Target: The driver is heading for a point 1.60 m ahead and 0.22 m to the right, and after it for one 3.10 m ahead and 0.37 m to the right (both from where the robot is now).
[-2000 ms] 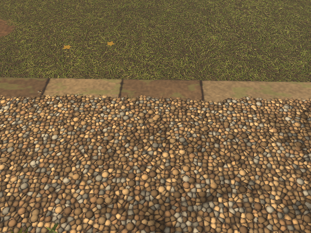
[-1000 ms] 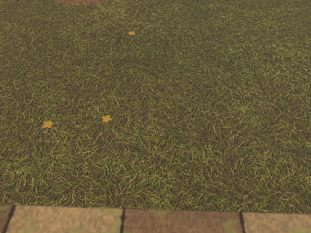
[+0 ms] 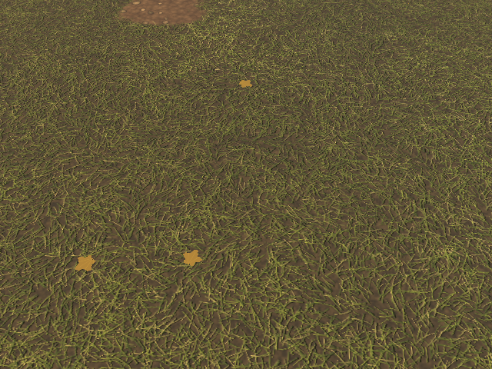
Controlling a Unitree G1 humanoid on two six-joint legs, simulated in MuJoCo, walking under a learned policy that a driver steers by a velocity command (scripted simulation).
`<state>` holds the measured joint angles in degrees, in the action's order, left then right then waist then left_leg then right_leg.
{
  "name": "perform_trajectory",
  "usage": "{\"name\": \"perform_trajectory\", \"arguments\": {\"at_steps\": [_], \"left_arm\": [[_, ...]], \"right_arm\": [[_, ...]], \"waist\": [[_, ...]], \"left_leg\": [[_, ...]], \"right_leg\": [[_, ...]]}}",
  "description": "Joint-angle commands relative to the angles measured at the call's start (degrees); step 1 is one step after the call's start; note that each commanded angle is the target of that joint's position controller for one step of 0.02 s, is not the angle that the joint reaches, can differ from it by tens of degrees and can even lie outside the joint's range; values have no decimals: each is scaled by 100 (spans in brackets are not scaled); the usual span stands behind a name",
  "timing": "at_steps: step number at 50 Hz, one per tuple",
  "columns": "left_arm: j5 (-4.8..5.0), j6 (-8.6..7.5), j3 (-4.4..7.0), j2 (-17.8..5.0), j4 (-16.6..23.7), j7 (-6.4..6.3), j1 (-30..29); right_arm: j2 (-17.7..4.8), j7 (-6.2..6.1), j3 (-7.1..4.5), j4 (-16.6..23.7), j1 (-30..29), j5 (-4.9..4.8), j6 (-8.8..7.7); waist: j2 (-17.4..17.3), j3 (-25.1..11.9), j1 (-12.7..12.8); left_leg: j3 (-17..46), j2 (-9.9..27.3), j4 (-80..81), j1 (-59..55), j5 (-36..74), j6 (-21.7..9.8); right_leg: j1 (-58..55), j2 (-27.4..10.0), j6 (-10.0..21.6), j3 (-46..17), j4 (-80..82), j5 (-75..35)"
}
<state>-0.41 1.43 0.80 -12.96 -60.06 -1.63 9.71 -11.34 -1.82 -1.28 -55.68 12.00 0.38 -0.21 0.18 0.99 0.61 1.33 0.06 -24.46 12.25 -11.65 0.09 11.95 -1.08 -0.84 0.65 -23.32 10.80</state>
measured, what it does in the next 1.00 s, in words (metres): walks ahead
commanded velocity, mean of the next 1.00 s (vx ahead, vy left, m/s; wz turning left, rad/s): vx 0.61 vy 0.00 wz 0.00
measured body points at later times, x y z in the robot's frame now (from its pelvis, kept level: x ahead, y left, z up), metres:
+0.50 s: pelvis +0.07 -0.04 -0.01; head +0.08 -0.05 +0.44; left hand +0.08 +0.23 -0.15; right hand +0.15 -0.30 -0.16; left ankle +0.03 +0.11 -0.70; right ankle +0.04 -0.13 -0.74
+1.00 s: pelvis +0.44 +0.05 -0.15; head +0.48 +0.05 +0.30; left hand +0.26 +0.29 -0.25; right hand +0.72 -0.15 -0.21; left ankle +0.61 +0.18 -0.87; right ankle +0.05 -0.13 -0.71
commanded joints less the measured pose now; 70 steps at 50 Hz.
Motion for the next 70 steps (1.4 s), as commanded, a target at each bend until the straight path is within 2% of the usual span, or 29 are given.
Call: {"name": "perform_trajectory", "arguments": {"at_steps": [1,8,10,12,14,17,20,21,22,23,24,26,28,31,34,44,47,50,51,52,53,54,55,57,61,63,67,69,70], "left_arm": [[12,-27,73,-491,51,-47,64],[13,-7,57,-488,-198,-96,203],[93,2,90,-502,-355,-100,452],[107,-101,155,-616,-184,-79,128],[106,-348,98,-301,38,16,-252],[214,-612,158,-343,144,119,-116],[130,-692,240,-333,-288,114,1133],[105,-694,316,-473,-600,124,2278],[112,-717,392,-823,-658,134,3001],[110,-814,316,-975,-360,228,2582],[72,-890,309,-964,-191,244,2038],[92,-920,174,-659,224,319,1238],[76,-863,142,-558,458,305,994],[-63,-884,202,-711,396,196,1568],[78,-903,199,-561,41,11,2782],[206,-671,281,-579,358,-182,2839],[215,-530,369,-788,391,-112,2735],[97,-524,442,-1010,442,53,1941],[38,-651,408,-581,594,112,1707],[39,-935,216,66,769,199,2564],[277,-1148,193,-192,702,218,2903],[553,-1231,159,-333,1264,185,2002],[684,-1169,102,-232,1374,66,1641],[380,-887,223,-470,1263,-64,1023],[149,-657,160,-189,1795,83,235],[45,-716,121,-197,1860,194,-245],[149,-763,176,-386,2139,351,-1278],[230,-776,360,-705,2028,432,-651],[301,-716,518,-972,1739,420,412]], "right_arm": [[-669,-12,-127,95,87,-14,-22],[-627,-1,-112,-138,57,-27,29],[-776,-15,-187,-306,318,-91,72],[-1115,-15,-323,-269,464,-116,47],[-1366,-5,-466,-260,629,-164,-106],[-1082,42,-433,56,104,-186,-303],[-920,132,-378,299,-598,-292,-315],[-714,170,-315,463,-845,-162,-341],[-319,225,-196,696,-1129,-109,-395],[-218,284,-200,953,-931,-250,-534],[-344,296,-194,1071,-981,-383,-606],[-587,252,-253,1098,-799,-263,-593],[-661,236,-299,1135,-732,-134,-518],[-629,331,-348,1099,-721,-159,-426],[-677,421,-409,1436,-1768,-270,-548],[-463,991,-233,1858,-2893,-238,-727],[-682,958,-288,1600,-2194,-204,-805],[-1507,618,-645,449,1155,-266,-630],[-1626,579,-581,86,1844,-37,-584],[-1837,535,-451,91,1786,225,-610],[-1833,511,-515,108,2107,235,-534],[-1894,509,-646,-124,2666,214,-527],[-1996,465,-679,-275,2359,112,-561],[-983,483,-325,143,580,25,-850],[-673,252,-98,145,-265,16,-757],[-947,103,-196,71,143,-110,-759],[-1196,89,-279,-186,1138,-271,-689],[-1362,115,-326,-182,1304,-45,-567],[-1444,133,-338,-134,1078,73,-481]], "waist": [[-65,-254,-3],[-76,-150,-4],[-195,-213,-45],[-466,427,-208],[-1049,635,-355],[-839,501,-48],[-650,134,626],[-53,-175,1091],[1309,-286,1339],[1513,-98,854],[1134,209,606],[380,283,226],[422,294,130],[259,284,204],[330,500,588],[365,1350,639],[468,861,309],[643,-541,-1300],[-969,-599,-1433],[-2920,-1468,-561],[-3261,-2537,-730],[-1992,-3223,-1090],[-1027,-2784,-659],[506,-937,-65],[-711,534,474],[-491,353,236],[127,763,-58],[-293,197,383],[-574,-351,1018]], "left_leg": [[260,306,447,-167,1188,-321],[197,237,521,-219,1183,-341],[192,90,657,-166,-1563,-449],[1006,617,1100,83,-3468,-779],[2294,1583,1775,-172,-3330,-1225],[2198,1786,1734,77,-2567,-1204],[795,866,838,1582,-2023,-767],[285,446,-377,2554,-1648,-687],[-261,54,-2774,3494,-1205,-424],[247,-170,-3793,4543,-1346,-516],[635,262,-4257,5109,-959,-626],[617,721,-4204,4836,-162,-644],[491,858,-3479,4032,425,-391],[224,710,-3381,3616,1471,-183],[417,750,-2474,5029,1915,-278],[-95,586,-806,3303,3371,-526],[-327,404,-271,2063,3135,-463],[-24,727,190,-1383,3556,-718],[430,1168,-125,-3150,3799,-874],[269,1247,-2807,-4924,7016,-566],[900,1503,-2795,-5539,7383,-1175],[2729,2064,-816,-5742,2496,-1986],[4107,2412,251,-4687,-312,-2172],[3645,2412,387,-1363,840,-2029],[1486,1556,1242,1599,1586,-1410],[447,878,1373,1288,1596,-1216],[48,1086,1687,-386,2749,-1175],[-101,1234,689,-1330,4965,-1033],[-226,1216,-497,-1259,5877,-932]], "right_leg": [[-188,-131,221,-129,304,-519],[-218,-138,190,-102,336,-518],[-110,127,254,193,38,1348],[958,97,372,145,-422,2432],[1533,2,401,241,-1391,1025],[1547,-374,690,-61,-1973,1219],[-1023,108,648,564,-683,313],[-2299,26,600,302,-771,375],[-2789,-1239,986,-1744,358,1789],[-2615,-1968,1719,-3743,904,2498],[-2130,-2322,1924,-4210,1158,3257],[-1489,-1967,1564,-3264,1076,2498],[-726,-1559,1411,-2373,1324,1920],[-547,-1292,1385,-1505,1379,644],[-2182,-1384,1147,-1416,1083,364],[-1264,-1250,809,-114,468,330],[-1857,-1073,553,77,-535,-1641],[-968,-835,420,-25,-4831,-3634],[1188,73,179,-222,-7654,1676],[3197,263,451,-1379,-8598,3529],[3615,356,430,-1846,-8747,3272],[4344,311,280,-1526,-7978,2742],[4348,-151,265,-1009,-8000,2306],[3685,-683,231,-1034,-7054,1162],[2531,-1252,82,-861,-4189,403],[1756,-907,178,-326,-2866,-849],[1639,-204,483,199,-1236,-1524],[990,242,707,456,-1234,-1116],[-95,409,855,546,-1436,-880]]}}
